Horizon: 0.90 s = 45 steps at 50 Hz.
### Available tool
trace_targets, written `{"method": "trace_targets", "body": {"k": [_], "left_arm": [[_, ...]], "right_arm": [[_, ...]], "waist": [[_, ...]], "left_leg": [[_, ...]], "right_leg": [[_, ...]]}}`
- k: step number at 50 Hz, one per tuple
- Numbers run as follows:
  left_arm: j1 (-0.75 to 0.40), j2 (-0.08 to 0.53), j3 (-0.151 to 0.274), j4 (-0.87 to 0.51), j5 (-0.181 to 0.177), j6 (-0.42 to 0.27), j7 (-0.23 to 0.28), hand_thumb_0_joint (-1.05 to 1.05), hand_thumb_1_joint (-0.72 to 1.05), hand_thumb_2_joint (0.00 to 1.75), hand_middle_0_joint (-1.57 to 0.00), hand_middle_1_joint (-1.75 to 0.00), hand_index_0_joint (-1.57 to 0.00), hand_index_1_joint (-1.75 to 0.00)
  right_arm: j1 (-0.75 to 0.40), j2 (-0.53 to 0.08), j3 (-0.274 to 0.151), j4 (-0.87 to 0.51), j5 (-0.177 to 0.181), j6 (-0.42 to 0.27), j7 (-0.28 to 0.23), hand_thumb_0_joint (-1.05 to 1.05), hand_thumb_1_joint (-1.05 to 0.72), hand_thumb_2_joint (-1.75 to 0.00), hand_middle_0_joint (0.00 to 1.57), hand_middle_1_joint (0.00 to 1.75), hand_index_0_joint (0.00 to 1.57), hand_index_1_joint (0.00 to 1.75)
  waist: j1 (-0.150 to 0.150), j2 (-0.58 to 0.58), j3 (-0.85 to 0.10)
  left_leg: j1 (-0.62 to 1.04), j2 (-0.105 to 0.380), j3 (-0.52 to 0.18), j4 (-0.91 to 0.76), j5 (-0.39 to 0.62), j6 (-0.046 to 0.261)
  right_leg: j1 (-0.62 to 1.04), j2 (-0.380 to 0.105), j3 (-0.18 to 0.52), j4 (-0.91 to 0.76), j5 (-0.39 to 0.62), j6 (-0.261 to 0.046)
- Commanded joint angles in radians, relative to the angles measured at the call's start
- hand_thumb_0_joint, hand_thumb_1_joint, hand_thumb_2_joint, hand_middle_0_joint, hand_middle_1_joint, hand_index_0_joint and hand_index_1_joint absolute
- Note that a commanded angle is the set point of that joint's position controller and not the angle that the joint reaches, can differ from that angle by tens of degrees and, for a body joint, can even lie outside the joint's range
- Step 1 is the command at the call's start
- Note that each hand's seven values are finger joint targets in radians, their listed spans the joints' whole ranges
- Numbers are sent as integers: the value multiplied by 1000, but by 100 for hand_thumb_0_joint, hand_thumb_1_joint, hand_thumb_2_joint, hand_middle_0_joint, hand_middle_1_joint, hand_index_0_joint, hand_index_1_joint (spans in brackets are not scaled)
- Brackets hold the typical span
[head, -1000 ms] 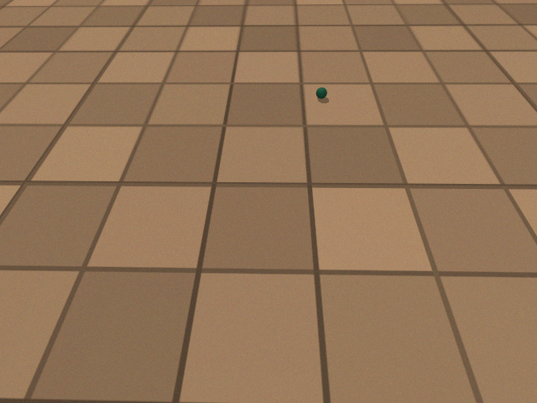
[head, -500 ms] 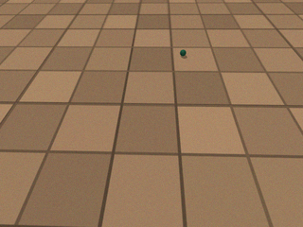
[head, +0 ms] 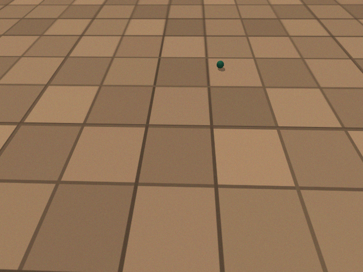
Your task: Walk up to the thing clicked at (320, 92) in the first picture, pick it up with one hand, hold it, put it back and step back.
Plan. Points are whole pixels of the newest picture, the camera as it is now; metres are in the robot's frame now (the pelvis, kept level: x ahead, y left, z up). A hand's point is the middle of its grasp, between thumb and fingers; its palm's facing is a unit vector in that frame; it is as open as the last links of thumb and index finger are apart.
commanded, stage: stand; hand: left
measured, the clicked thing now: (220, 64) +2.05 -0.39 -0.75
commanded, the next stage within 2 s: walk up in 0.12 s
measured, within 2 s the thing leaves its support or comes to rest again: neither
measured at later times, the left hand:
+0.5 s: hand (112, 244) +0.22 +0.20 -0.14, palm faces -0.14 -0.89 -0.44, open 7.4 cm
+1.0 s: hand (151, 173) +0.46 +0.12 -0.18, palm faces -0.28 -0.90 -0.33, open 7.4 cm
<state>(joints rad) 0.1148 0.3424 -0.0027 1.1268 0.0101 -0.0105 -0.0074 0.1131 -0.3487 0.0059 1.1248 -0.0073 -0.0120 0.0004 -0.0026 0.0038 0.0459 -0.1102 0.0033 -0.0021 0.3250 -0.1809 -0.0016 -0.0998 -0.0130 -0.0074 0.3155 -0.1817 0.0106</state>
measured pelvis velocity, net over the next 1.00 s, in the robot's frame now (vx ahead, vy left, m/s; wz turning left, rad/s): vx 0.35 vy -0.14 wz -0.26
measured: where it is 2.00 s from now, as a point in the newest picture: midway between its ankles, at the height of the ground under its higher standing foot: (231, 163)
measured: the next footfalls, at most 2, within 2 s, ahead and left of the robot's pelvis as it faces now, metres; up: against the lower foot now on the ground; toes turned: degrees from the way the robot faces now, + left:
right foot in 0.46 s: +0.17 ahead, -0.24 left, +0.00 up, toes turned -14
left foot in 0.90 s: +0.49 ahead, -0.04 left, +0.00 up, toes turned -7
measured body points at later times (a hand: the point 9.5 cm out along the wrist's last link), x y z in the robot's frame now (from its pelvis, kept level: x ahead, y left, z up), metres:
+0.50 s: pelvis +0.09 -0.10 -0.03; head +0.07 -0.12 +0.42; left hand +0.23 +0.24 -0.11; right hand +0.09 -0.46 -0.15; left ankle +0.00 +0.10 -0.73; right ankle +0.13 -0.23 -0.75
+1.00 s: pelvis +0.35 -0.14 -0.02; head +0.38 -0.12 +0.42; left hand +0.47 +0.17 -0.15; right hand +0.38 -0.48 -0.11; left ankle +0.45 -0.04 -0.75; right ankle +0.20 -0.24 -0.68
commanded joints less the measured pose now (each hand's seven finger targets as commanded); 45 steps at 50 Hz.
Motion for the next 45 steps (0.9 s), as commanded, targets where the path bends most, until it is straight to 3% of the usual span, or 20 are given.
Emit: {"method": "trace_targets", "body": {"k": [1, 5, 6, 7, 8, 9, 13, 20, 22, 23, 24, 25, 28, 30, 35, 38, 41, 43, 44, 45], "left_arm": [[-38, 219, 41, -66, 0, -24, 18, 0, 90, 90, -20, -30, -20, -30], [-33, 212, 42, -60, -1, -18, 15, 0, 90, 90, -20, -30, -20, -30], [-12, 326, 118, -161, 24, -25, -31, 0, 90, 90, -20, -30, -20, -30], [-110, 284, 109, -178, 24, -17, -50, 0, 90, 90, -20, -30, -20, -30], [-196, 254, 107, -223, 35, -16, -62, 0, 90, 90, -20, -30, -20, -30], [-215, 260, 108, -248, 38, -21, -66, 0, 90, 90, -20, -30, -20, -30], [-32, 284, 123, -221, 20, -25, -112, 0, 90, 90, -20, -30, -20, -30], [33, 277, 138, -205, 22, -28, -125, 0, 90, 90, -20, -30, -20, -30], [208, 315, 160, -146, 30, -42, -102, 0, 90, 90, -20, -30, -20, -30], [365, 391, 190, -116, 31, -54, -78, 0, 90, 90, -20, -30, -20, -30], [378, 491, 198, -157, 24, -63, -65, 0, 90, 90, -20, -30, -20, -30], [246, 518, 192, -202, 4, -65, -65, 0, 90, 90, -20, -30, -20, -30], [92, 414, 164, -250, -5, -74, -48, 0, 90, 90, -20, -30, -20, -30], [82, 376, 149, -256, -10, -85, -49, 0, 90, 90, -20, -30, -20, -30], [103, 380, 150, -299, -4, -98, -51, 0, 90, 90, -20, -30, -20, -30], [171, 366, 145, -292, -2, -100, -52, 0, 90, 90, -20, -30, -20, -30], [166, 371, 136, -297, -5, -94, -51, 0, 90, 90, -20, -30, -20, -30], [112, 375, 132, -314, -6, -93, -46, 0, 90, 90, -20, -30, -20, -30], [137, 331, 119, -318, -5, -89, -42, 0, 90, 90, -20, -30, -20, -30], [210, 261, 93, -319, -14, -85, -34, 0, 90, 90, -20, -30, -20, -30]], "right_arm": [[-36, -207, -41, -62, -1, -23, -9, 0, -90, -90, 20, 30, 20, 30], [-30, -214, -41, -55, -2, -22, -10, 0, -90, -90, 20, 30, 20, 30], [58, -345, -128, -129, -30, -55, 9, 0, -90, -90, 20, 30, 20, 30], [90, -371, -149, -111, -36, -63, 16, 0, -90, -90, 20, 30, 20, 30], [139, -393, -169, -117, -35, -70, 16, 0, -90, -90, 20, 30, 20, 30], [139, -398, -174, -140, -33, -80, 17, 0, -90, -90, 20, 30, 20, 30], [3, -367, -171, -212, -39, -97, 25, 0, -90, -90, 20, 30, 20, 30], [-42, -363, -167, -231, -45, -87, 46, 0, -90, -90, 20, 30, 20, 30], [-45, -323, -148, -234, -43, -71, 46, 0, -90, -90, 20, 30, 20, 30], [-19, -239, -116, -245, -43, -67, 49, 0, -90, -90, 20, 30, 20, 30], [-48, -210, -95, -309, -17, -72, 53, 0, -90, -90, 20, 30, 20, 30], [-79, -305, -119, -297, -21, -69, 48, 0, -90, -90, 20, 30, 20, 30], [28, -324, -124, -228, -2, -70, 64, 0, -90, -90, 20, 30, 20, 30], [97, -318, -131, -209, -9, -60, 80, 0, -90, -90, 20, 30, 20, 30], [-2, -295, -137, -282, -21, -53, 101, 0, -90, -90, 20, 30, 20, 30], [-102, -264, -130, -323, -24, -66, 100, 0, -90, -90, 20, 30, 20, 30], [-95, -251, -134, -323, -19, -77, 96, 0, -90, -90, 20, 30, 20, 30], [45, -262, -147, -292, -19, -82, 87, 0, -90, -90, 20, 30, 20, 30], [220, -306, -168, -241, -32, -89, 74, 0, -90, -90, 20, 30, 20, 30], [378, -377, -199, -215, -53, -95, 59, 0, -90, -90, 20, 30, 20, 30]], "waist": [[4, -15, -68], [4, 12, -50], [-35, -9, -188], [-80, 93, -75], [-127, 188, -2], [-120, 112, 36], [-3, 133, -31], [34, 113, 3], [126, -79, -54], [207, -353, -99], [191, -455, -65], [137, -246, 19], [30, -135, 27], [7, -170, 24], [30, -114, 52], [80, -68, 52], [69, -64, 33], [-27, -37, -20], [-97, 86, -137], [-151, 256, -240]], "left_leg": [[8, 124, -95, -44, 154, 26], [-17, 120, -101, -67, 71, 24], [146, 143, -130, 10, -438, 98], [225, 217, -223, -69, -613, 138], [213, 381, -386, -188, -659, 213], [173, 466, -446, -206, -593, 264], [95, 366, -223, -234, -542, 211], [-145, 251, 63, -70, -417, 147], [-308, 183, 146, 266, -417, 115], [-481, 66, 202, 657, -398, 80], [-701, -33, 99, 853, -435, 29], [-662, 84, -25, 898, -337, 14], [-537, 155, -53, 779, -141, 25], [-460, 153, -35, 699, -96, 17], [-471, 152, -1, 467, -31, -22], [-458, 134, 36, 315, 48, -21], [-314, 107, 64, 252, 82, -4], [-90, 64, 96, 194, 51, 19], [149, 33, 99, 160, -16, 56], [383, 177, -112, 114, -209, 122]], "right_leg": [[7, -122, 82, -46, 126, -30], [-2, -118, 81, -48, 63, -33], [-163, -52, 95, 95, -373, -64], [-454, -14, 17, 252, -383, -44], [-622, -31, 10, 487, -293, -33], [-683, -87, 93, 558, -275, -36], [-540, -139, 70, 550, -208, -15], [-163, -78, -93, 308, -60, -1], [113, -21, -121, 255, -72, -18], [268, -68, 50, 121, -349, -59], [211, -341, 671, -206, -707, -176], [56, -441, 812, -270, -827, -257], [-35, -288, 458, -170, -534, -187], [-94, -233, 312, -171, -445, -178], [-116, -228, 225, -180, -402, -209], [-45, -196, 164, -145, -250, -199], [-61, -206, 136, -90, -91, -200], [-114, -193, 87, 85, 142, -176], [-160, -115, 17, 376, 267, -137], [-375, -37, -28, 699, 132, -89]]}}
